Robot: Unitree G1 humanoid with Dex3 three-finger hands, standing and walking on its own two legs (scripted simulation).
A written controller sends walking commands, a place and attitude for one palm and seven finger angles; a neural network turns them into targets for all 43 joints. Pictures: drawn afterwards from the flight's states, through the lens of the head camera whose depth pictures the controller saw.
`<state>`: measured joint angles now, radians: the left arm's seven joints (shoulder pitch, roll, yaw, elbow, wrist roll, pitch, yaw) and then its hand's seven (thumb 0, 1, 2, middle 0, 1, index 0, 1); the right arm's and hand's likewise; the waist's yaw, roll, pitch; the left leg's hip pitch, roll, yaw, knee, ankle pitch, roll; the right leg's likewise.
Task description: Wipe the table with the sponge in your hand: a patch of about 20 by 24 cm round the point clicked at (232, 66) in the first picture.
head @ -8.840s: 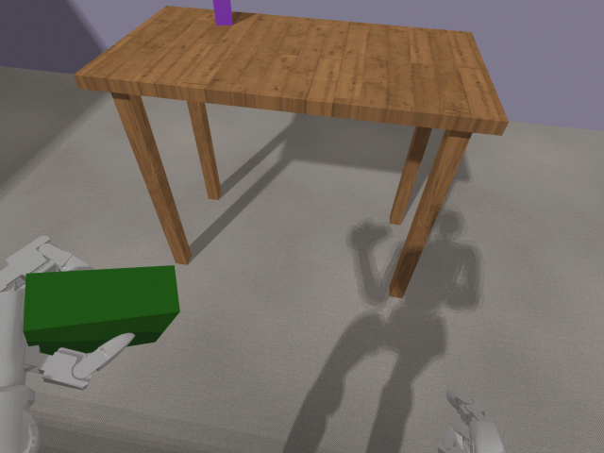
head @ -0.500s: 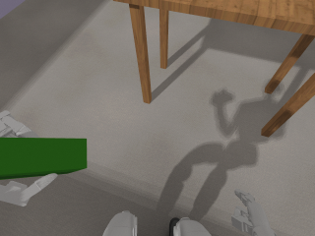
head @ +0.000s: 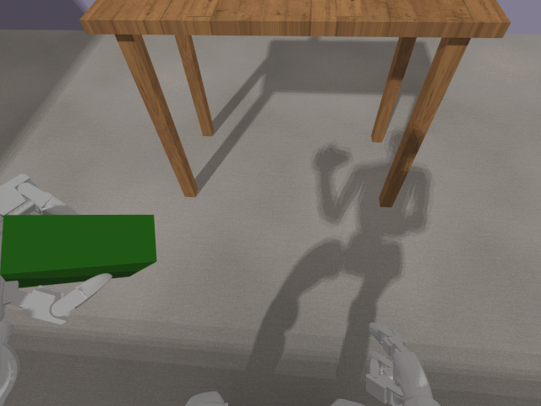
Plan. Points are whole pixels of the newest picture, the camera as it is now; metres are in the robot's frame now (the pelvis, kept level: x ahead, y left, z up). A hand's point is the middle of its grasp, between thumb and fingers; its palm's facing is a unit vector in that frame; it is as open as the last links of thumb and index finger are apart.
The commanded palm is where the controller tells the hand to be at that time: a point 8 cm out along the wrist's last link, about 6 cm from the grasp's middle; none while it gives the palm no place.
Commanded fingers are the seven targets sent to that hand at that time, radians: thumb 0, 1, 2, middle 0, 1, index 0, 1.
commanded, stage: turn to face it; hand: left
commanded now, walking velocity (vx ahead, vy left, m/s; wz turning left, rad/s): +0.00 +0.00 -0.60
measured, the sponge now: (101, 251) +0.25 +0.20 +0.16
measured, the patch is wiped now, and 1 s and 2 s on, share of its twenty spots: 0.00 0.00 0.00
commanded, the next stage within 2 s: take the last steps up to it in 0.66 s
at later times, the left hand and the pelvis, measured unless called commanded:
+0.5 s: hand (118, 259) +0.23 +0.17 +0.18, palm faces +0.17 -0.88 -0.45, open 9.3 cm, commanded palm +0.18 +0.21 +0.20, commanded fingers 0.00 0.10 1.30 -1.20 -1.60 -1.20 -1.60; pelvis -0.04 -0.01 +0.01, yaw -15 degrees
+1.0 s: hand (186, 309) +0.18 +0.09 +0.19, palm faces +0.02 -0.86 -0.51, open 9.3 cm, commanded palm +0.15 +0.15 +0.20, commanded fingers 0.00 0.10 1.30 -1.20 -1.60 -1.20 -1.60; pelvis -0.10 -0.05 +0.02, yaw -21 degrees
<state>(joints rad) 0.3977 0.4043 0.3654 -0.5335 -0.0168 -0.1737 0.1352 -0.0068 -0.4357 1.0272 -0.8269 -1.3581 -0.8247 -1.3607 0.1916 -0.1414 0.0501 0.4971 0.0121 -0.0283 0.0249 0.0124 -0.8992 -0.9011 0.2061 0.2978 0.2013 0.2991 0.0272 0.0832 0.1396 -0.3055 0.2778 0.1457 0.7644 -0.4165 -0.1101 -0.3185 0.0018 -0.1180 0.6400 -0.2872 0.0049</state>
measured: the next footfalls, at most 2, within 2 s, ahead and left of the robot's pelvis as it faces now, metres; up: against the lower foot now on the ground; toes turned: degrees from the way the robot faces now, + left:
left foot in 0.38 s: +0.02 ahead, +0.12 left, +0.00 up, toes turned -7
right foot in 0.66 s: -0.05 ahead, -0.16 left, +0.00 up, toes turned -26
